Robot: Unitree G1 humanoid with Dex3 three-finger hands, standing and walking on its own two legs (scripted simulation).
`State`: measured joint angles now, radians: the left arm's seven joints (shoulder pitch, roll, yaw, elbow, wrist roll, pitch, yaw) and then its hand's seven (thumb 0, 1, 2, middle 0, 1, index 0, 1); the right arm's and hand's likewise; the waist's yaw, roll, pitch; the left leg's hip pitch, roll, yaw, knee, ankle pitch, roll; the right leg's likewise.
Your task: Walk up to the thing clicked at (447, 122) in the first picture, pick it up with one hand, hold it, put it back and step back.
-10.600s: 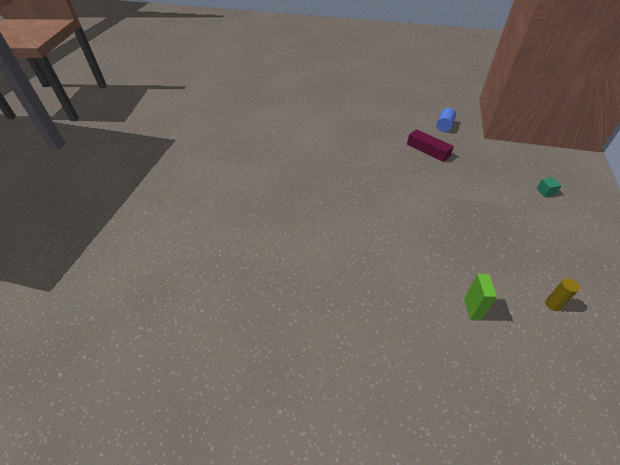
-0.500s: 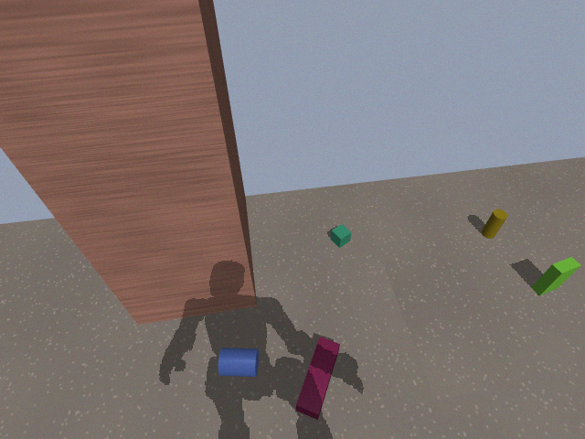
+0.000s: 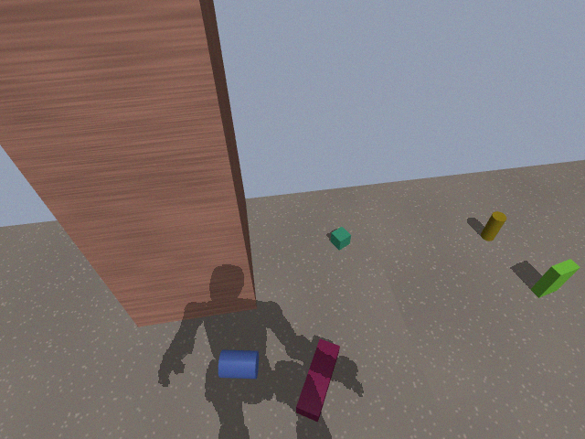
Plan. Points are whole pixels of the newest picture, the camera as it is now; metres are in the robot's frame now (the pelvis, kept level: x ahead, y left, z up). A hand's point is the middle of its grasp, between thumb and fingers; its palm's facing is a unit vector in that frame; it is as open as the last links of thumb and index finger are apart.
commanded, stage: walk up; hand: left
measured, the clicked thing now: (239, 364) +0.49 +0.22 -0.74
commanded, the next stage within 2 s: none
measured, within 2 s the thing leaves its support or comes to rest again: neither
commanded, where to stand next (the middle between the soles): +0.10 -0.02 m, yaw +1 degrees
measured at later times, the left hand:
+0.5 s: hand out of the picture +0.13 +0.18 -0.15, palm faces +0.00 -0.93 -0.38, open 7.4 cm
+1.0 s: hand (160, 438) +0.17 +0.23 -0.16, palm faces +0.01 -0.91 -0.41, open 7.4 cm
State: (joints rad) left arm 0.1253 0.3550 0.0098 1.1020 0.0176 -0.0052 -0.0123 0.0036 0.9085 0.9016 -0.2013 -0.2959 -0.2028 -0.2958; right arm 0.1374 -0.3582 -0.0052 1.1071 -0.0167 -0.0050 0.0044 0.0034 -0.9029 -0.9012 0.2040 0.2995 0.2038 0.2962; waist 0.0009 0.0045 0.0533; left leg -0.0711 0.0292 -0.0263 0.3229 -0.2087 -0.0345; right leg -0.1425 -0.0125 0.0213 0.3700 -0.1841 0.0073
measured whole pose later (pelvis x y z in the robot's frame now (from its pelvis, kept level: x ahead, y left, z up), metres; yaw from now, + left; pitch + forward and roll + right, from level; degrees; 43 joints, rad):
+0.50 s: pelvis +0.07 -0.08 -0.01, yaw +0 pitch -3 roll +0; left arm 0.24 0.32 0.04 0.92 0.02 -0.04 -0.01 0.00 0.91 0.90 -0.20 -0.30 -0.21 -0.30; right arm 0.25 -0.41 -0.05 0.94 -0.02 0.03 0.00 0.00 -0.90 -0.90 0.20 0.30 0.20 0.30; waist 0.02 0.06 0.13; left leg -0.38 -0.01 -0.10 0.90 -0.44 0.01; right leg -0.16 0.02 -0.07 0.48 -0.27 -0.05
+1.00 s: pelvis +0.09 -0.04 -0.02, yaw +2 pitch -3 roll +0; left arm 0.15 0.38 0.01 0.97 0.01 -0.02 0.02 0.00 0.91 0.90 -0.20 -0.30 -0.20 -0.30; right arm 0.08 -0.37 -0.03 0.91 0.00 0.03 0.01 0.00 -0.90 -0.90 0.20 0.30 0.20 0.30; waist 0.01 0.03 0.11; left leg -0.26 -0.01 0.00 0.62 -0.31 0.01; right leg -0.20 -0.04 -0.01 0.61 -0.37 0.02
